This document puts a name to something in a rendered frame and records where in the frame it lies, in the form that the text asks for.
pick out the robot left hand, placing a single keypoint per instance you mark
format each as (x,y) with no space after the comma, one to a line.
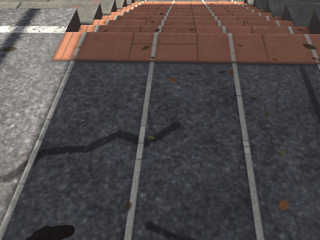
(53,233)

